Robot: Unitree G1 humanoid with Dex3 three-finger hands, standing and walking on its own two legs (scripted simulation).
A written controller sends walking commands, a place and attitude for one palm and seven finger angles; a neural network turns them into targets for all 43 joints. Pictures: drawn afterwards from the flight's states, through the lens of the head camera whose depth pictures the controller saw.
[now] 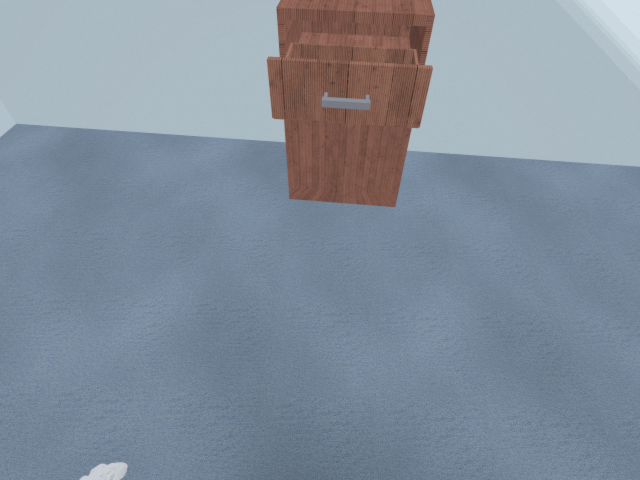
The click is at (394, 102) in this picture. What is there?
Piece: drawer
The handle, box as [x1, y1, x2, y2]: [321, 92, 369, 109]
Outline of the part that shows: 321,100 321,106 369,109 368,95 366,95 365,99 328,97 327,92 324,92 324,96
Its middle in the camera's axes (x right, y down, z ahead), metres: +0.07 -0.40 +1.10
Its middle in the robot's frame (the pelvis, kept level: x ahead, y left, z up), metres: +1.09 -0.02 -0.07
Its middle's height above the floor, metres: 0.70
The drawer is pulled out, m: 0.30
